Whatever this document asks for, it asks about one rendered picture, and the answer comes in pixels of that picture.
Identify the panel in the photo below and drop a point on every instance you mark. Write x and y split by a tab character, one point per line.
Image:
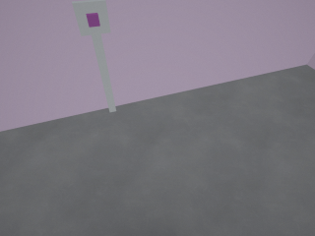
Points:
81	9

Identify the button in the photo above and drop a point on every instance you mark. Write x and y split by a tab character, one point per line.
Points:
93	20

